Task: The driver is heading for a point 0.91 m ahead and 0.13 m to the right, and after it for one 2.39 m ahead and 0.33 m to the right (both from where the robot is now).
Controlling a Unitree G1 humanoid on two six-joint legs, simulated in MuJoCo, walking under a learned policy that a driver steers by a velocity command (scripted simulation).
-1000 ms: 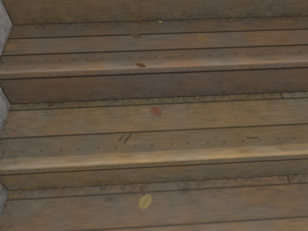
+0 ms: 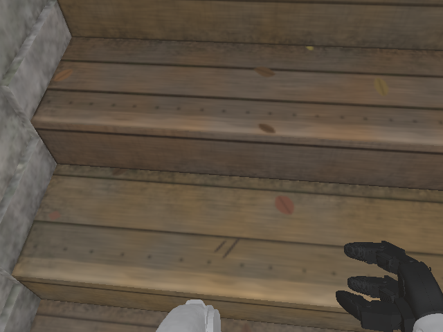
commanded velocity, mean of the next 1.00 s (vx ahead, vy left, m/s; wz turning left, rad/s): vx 0.87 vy -0.12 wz -0.35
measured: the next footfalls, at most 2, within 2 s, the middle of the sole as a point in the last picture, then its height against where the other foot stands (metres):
right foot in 0.44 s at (229, 224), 0.17 m higher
left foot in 0.78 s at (166, 68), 0.17 m higher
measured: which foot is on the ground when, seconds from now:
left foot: down 0.00-0.42, up 0.44-0.76, down 0.78-1.00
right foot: down 0.00-0.00, up 0.02-0.42, down 0.44-0.78, up 0.80-1.00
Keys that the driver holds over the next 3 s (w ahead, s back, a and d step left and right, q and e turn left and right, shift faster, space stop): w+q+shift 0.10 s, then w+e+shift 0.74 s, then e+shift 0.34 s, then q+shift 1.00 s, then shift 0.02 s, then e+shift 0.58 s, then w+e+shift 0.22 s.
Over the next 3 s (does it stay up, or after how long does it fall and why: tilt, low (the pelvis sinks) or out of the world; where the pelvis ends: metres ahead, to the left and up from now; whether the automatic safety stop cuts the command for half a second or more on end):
stays up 1.36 -0.16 0.86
